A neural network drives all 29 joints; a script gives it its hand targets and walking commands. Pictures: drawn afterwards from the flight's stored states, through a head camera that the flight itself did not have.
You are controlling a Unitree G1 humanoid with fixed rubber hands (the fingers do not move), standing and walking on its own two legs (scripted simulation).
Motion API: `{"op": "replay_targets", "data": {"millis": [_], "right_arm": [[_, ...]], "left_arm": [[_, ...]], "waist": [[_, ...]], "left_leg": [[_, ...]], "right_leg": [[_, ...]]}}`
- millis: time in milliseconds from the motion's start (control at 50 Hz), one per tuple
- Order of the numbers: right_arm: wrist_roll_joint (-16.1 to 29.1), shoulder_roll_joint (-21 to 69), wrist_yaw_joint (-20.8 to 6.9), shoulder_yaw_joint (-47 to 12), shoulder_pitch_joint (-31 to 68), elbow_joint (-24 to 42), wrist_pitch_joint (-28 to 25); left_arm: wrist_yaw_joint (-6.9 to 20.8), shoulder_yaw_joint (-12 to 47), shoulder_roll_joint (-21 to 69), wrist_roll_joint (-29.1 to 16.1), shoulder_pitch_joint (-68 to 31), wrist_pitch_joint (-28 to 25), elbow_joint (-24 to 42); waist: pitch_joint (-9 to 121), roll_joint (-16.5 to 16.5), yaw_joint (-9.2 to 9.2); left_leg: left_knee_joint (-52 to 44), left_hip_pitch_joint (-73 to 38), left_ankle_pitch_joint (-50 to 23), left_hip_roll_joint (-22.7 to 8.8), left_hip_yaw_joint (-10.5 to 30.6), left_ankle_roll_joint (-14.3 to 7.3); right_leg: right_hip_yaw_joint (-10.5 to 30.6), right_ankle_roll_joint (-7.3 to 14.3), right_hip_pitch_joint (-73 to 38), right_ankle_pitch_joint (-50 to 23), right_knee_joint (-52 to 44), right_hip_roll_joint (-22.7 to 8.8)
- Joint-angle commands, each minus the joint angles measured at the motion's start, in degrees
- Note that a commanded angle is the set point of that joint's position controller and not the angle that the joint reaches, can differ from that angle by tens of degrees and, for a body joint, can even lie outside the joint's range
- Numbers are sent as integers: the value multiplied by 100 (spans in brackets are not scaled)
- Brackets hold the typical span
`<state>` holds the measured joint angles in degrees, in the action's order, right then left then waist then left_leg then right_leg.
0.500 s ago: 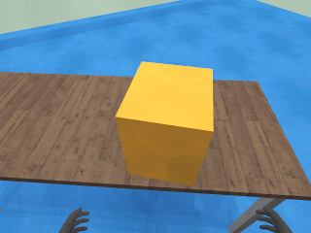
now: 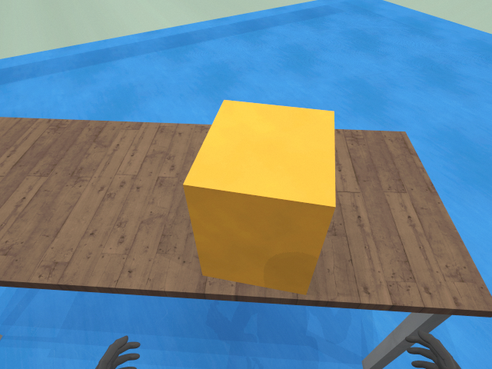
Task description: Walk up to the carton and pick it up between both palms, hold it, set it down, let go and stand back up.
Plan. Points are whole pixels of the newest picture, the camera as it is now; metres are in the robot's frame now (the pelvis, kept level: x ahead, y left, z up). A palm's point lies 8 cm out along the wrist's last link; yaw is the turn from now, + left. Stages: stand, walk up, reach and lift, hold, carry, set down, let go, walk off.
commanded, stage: stand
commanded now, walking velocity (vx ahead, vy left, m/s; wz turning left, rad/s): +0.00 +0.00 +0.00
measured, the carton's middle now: (265, 197) +0.45 +0.00 +0.02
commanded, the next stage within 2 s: none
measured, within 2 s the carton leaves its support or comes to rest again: neither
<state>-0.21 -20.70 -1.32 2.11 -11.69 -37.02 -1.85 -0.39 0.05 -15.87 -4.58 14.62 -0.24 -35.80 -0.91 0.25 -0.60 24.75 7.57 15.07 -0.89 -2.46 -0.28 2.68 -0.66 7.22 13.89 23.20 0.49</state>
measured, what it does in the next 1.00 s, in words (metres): stands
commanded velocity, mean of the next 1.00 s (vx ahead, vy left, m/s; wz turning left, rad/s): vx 0.00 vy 0.00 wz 0.00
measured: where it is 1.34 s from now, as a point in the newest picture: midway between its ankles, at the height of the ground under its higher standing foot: outside the picture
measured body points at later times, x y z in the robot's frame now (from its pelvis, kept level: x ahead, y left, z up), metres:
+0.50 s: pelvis -0.01 +0.00 +0.00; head -0.02 +0.01 +0.45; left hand +0.12 +0.26 -0.10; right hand +0.14 -0.29 -0.07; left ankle -0.02 +0.11 -0.74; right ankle -0.01 -0.13 -0.74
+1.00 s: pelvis -0.02 +0.00 +0.00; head -0.04 +0.01 +0.45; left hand +0.10 +0.26 -0.11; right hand +0.12 -0.30 -0.08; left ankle -0.02 +0.11 -0.74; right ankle -0.01 -0.13 -0.74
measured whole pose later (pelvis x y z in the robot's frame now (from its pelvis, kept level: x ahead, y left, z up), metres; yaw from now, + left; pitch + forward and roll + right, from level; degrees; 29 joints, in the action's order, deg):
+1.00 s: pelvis -0.02 +0.00 +0.00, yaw +0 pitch -4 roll +0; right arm -0.2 -20.7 -1.3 2.1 -11.7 -41.9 -1.8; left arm -0.4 0.1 -15.9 -4.6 14.6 -0.3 -41.8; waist -0.9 0.3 -0.2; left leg 24.8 7.6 13.7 -0.9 -2.5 -0.3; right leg 2.7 -0.7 7.2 12.5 23.2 0.5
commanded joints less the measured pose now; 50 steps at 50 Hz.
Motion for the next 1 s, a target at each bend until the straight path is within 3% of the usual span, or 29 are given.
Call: {"op": "replay_targets", "data": {"millis": [0, 380, 400, 580, 780, 880, 960, 980], "right_arm": [[-104, -1071, 111, 297, 106, -34, -82], [-102, -1070, 125, 276, 190, -193, -107], [-99, -1044, 137, 271, 156, -205, -101], [-93, -1039, 128, 239, 208, -306, -100], [-103, -1072, 109, 259, 239, -414, -108], [-101, -1126, 115, 275, 214, -489, -99], [-96, -1071, 115, 250, 274, -497, -112], [-91, -1081, 111, 231, 222, -522, -117]], "left_arm": [[11, -503, -1528, 673, -508, -262, -82], [7, -476, -1499, 639, -434, -252, -317], [-12, -492, -1542, 656, -480, -248, -330], [-3, -478, -1542, 650, -492, -254, -446], [13, -464, -1538, 671, -514, -246, -605], [16, -447, -1508, 636, -448, -263, -694], [5, -458, -1561, 650, -563, -270, -711], [11, -442, -1510, 631, -535, -254, -745]], "waist": [[362, -74, 99], [217, -36, 65], [158, 79, 110], [71, -92, 76], [-112, 119, 107], [-134, -63, 59], [-76, 105, 64], [-81, -73, 84]], "left_leg": [[-263, -248, -1769, -581, 567, -245], [-425, -91, -1311, -548, 604, -248], [-433, -114, -1295, -573, 629, -250], [-479, 8, -1131, -585, 621, -257], [-596, 55, -793, -598, 714, -265], [-579, 71, -821, -566, 681, -275], [-595, -22, -999, -604, 696, -276], [-574, -4, -998, -598, 669, -262]], "right_leg": [[283, 367, 135, -1775, 61, -580], [353, 337, 94, -1546, -119, -623], [365, 335, 187, -1501, -162, -619], [396, 319, 189, -1333, -199, -615], [393, 347, 316, -1017, -317, -595], [464, 330, 296, -1077, -341, -628], [452, 327, 271, -1139, -305, -616], [481, 332, 255, -1177, -330, -623]]}}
